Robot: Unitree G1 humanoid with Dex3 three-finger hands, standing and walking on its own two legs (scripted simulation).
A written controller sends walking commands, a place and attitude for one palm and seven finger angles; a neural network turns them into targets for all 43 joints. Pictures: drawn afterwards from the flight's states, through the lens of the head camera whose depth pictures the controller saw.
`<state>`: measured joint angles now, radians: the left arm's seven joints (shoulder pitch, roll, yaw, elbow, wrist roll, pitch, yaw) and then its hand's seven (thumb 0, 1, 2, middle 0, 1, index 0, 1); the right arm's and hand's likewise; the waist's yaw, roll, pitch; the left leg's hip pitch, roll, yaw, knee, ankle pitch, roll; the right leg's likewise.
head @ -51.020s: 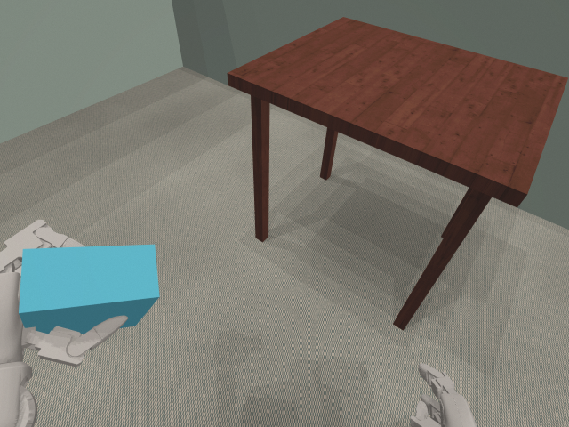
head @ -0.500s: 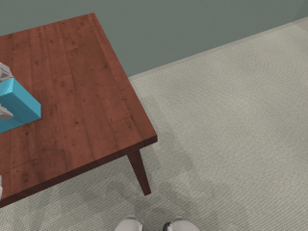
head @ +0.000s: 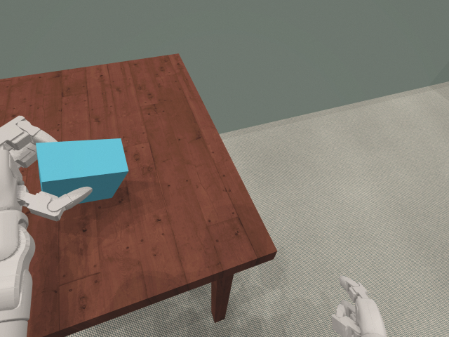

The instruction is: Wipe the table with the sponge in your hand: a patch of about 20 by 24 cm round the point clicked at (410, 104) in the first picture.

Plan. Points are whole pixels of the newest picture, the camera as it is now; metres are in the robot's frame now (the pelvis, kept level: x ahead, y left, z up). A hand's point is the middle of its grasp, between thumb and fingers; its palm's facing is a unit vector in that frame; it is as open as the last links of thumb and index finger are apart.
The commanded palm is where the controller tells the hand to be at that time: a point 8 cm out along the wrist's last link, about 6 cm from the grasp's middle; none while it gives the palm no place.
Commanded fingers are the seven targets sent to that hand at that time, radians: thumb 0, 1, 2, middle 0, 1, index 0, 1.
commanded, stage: bring the hand home and regain balance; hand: left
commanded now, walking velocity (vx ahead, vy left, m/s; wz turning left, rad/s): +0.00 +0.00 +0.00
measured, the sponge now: (92, 174) +0.33 +0.25 +0.12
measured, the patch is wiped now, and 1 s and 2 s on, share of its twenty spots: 0.95 0.95 0.95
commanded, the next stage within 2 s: come to a stop and stand still in 1.00 s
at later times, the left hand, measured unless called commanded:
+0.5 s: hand (28, 252) +0.18 +0.26 +0.15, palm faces +0.38 -0.86 -0.34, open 9.6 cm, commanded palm +0.15 +0.29 +0.18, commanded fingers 0.00 0.10 1.30 -1.20 -1.60 -1.20 -1.60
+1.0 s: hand out of the picture +0.15 +0.27 +0.15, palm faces +0.43 -0.84 -0.34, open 9.5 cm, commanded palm +0.10 +0.30 +0.18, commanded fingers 0.00 0.10 1.30 -1.20 -1.60 -1.20 -1.60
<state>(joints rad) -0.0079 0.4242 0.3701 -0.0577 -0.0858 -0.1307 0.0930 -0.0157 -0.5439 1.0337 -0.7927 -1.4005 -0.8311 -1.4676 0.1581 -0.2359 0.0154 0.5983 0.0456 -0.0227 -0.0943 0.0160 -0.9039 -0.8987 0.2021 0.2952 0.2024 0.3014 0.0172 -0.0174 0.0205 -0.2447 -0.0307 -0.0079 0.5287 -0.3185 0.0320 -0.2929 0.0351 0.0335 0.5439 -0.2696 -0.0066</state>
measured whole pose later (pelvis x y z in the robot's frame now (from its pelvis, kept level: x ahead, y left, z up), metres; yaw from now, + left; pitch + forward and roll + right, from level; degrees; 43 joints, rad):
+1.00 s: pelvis -0.05 +0.02 +0.00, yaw +1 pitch +0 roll -2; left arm 0.48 0.33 0.30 -0.39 -0.04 -0.15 0.14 -0.01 -0.53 1.04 -0.80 -1.42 -0.85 -1.47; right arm 0.25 -0.21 0.03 0.62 0.02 -0.06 -0.08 0.02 -0.90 -0.90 0.20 0.30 0.20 0.30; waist 0.02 0.02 -0.06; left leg -0.27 -0.03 -0.03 0.52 -0.24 0.05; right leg -0.25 0.02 -0.01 0.40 -0.15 0.01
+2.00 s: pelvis -0.01 +0.04 +0.01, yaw +0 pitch -1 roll -2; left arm 0.41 0.37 0.36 -0.50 -0.04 -0.21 0.10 -0.01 -0.53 1.05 -0.82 -1.43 -0.86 -1.48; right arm 0.17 -0.17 0.02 0.55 0.01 -0.11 -0.03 0.02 -0.90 -0.90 0.20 0.30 0.20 0.30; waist 0.05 -0.05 0.09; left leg -0.18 -0.06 0.01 0.48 -0.28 0.08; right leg -0.19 0.00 0.02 0.41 -0.20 0.03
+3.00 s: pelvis -0.06 +0.02 +0.00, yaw -1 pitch +0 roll -1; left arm 0.46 0.38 0.39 -0.53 -0.04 -0.27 0.09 -0.01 -0.52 1.05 -0.82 -1.44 -0.87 -1.49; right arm 0.16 -0.19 0.01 0.54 0.00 -0.12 -0.04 0.02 -0.90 -0.90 0.20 0.30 0.20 0.30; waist 0.04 -0.02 0.10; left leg -0.30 -0.03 0.02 0.54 -0.24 0.05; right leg -0.32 0.02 0.02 0.47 -0.16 0.01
